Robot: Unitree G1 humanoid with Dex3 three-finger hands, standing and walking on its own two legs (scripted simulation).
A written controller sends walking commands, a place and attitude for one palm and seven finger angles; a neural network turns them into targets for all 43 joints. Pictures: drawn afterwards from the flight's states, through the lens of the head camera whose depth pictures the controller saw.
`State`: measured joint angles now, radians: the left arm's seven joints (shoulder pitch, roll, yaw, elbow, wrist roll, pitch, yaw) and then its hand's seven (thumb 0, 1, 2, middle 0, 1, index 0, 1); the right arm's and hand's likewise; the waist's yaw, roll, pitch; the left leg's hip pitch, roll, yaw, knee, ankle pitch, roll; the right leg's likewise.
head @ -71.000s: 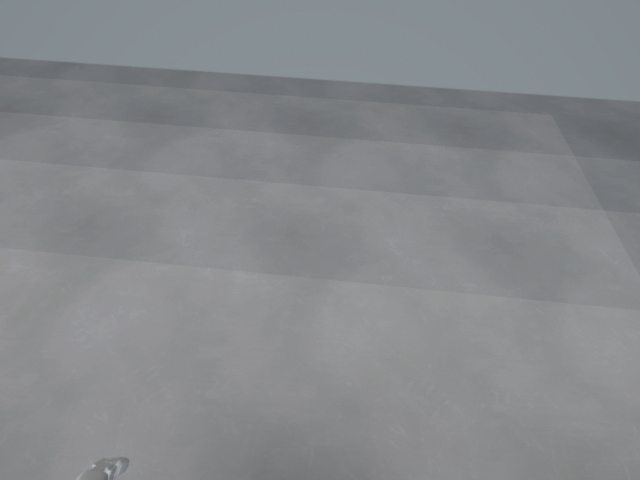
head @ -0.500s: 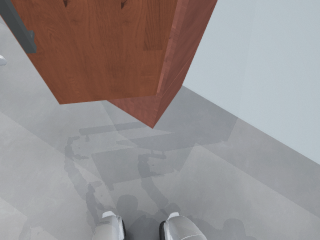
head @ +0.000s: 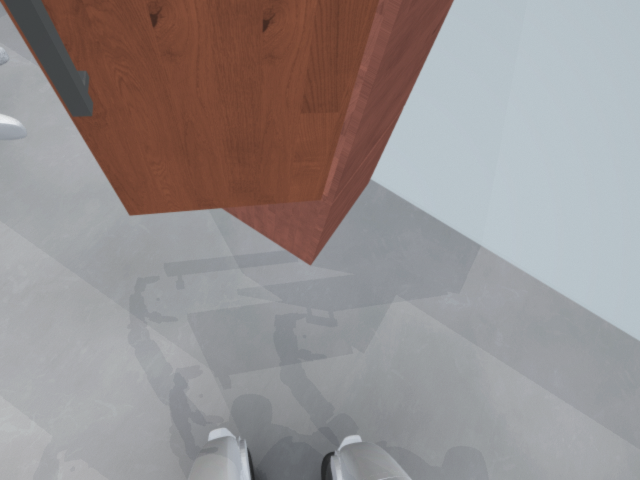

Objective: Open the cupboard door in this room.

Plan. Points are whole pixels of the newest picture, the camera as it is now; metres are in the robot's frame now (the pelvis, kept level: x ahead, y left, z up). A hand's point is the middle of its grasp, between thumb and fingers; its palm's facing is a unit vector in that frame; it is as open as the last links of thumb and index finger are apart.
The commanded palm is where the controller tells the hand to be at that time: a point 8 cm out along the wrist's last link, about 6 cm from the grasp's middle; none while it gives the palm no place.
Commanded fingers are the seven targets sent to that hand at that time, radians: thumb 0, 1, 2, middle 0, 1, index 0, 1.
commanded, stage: move the hooked fingers beside the handle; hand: left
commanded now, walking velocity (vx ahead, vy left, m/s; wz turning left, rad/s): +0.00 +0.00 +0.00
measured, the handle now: (54, 39) +0.58 +0.24 +0.12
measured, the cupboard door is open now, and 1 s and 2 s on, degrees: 42 42 42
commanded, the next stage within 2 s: slide the fingers in behind the handle in 0.56 s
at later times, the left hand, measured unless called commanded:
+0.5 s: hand out of the picture +0.52 +0.28 +0.13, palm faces +0.09 -1.00 -0.02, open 14.0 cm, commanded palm +0.52 +0.32 +0.12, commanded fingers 0.00 -0.50 0.30 -0.30 -1.20 -0.30 -1.20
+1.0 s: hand (3, 73) +0.54 +0.28 +0.12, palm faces +0.09 -1.00 +0.00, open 14.0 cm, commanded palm +0.53 +0.30 +0.12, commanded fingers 0.00 -0.50 0.30 -0.30 -1.20 -0.30 -1.20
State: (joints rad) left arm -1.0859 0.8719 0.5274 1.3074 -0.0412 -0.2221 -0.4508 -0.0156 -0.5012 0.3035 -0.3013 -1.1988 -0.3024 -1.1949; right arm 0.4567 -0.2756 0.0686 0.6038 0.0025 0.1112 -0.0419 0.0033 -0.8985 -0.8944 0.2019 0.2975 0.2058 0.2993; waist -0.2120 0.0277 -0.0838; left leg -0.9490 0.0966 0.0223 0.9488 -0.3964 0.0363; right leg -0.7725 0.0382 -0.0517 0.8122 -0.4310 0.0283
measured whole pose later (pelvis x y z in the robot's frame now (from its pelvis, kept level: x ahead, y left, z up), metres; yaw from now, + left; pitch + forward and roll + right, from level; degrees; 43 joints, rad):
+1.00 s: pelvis -0.01 +0.00 +0.00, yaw +0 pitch +24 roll -6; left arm -1.15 0.85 0.47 1.32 -0.04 -0.21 -0.38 -0.02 -0.50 0.30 -0.30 -1.20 -0.29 -1.21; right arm 0.47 -0.28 0.07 0.63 -0.01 0.09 -0.04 0.00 -0.90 -0.89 0.20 0.30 0.21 0.30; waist -0.23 0.03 -0.07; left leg -1.00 0.10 0.00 0.97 -0.39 0.03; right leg -0.82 0.04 -0.07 0.84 -0.43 0.02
